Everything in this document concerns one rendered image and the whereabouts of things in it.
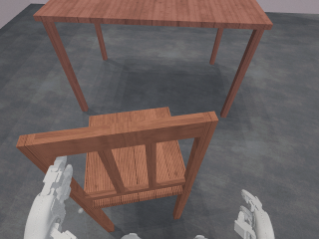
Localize right robot hand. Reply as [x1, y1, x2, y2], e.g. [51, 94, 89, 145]
[234, 189, 275, 239]

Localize chair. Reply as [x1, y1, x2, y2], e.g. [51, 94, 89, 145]
[16, 107, 218, 233]

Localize table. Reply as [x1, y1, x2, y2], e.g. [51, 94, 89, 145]
[33, 0, 273, 118]

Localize left robot hand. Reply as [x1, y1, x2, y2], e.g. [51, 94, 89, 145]
[24, 155, 78, 239]

